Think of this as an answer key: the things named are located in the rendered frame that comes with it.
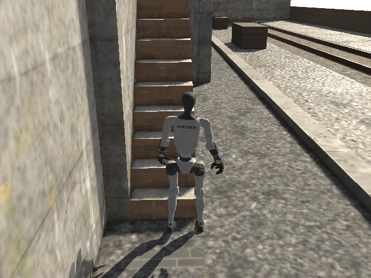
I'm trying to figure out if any robot right hand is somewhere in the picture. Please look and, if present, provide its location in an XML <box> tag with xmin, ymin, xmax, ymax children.
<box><xmin>211</xmin><ymin>161</ymin><xmax>224</xmax><ymax>174</ymax></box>

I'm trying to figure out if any left robot upper arm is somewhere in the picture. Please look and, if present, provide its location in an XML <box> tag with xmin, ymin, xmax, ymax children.
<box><xmin>160</xmin><ymin>116</ymin><xmax>176</xmax><ymax>147</ymax></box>

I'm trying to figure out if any robot right forearm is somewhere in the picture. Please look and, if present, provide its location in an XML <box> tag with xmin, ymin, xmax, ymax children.
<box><xmin>209</xmin><ymin>142</ymin><xmax>222</xmax><ymax>164</ymax></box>

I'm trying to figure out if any robot right thigh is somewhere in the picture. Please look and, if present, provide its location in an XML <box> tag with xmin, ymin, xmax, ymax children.
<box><xmin>193</xmin><ymin>161</ymin><xmax>205</xmax><ymax>197</ymax></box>

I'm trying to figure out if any right robot upper arm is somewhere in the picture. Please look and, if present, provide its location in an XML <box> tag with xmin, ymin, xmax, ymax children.
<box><xmin>199</xmin><ymin>118</ymin><xmax>215</xmax><ymax>150</ymax></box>

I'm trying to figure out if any robot left hand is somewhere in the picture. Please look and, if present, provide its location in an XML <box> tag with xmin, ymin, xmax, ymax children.
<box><xmin>158</xmin><ymin>155</ymin><xmax>171</xmax><ymax>165</ymax></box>

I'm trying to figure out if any robot left forearm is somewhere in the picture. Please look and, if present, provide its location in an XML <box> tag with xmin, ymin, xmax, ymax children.
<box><xmin>159</xmin><ymin>140</ymin><xmax>167</xmax><ymax>157</ymax></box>

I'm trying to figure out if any robot left foot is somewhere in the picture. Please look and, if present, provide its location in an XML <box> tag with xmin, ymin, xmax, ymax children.
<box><xmin>166</xmin><ymin>220</ymin><xmax>176</xmax><ymax>234</ymax></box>

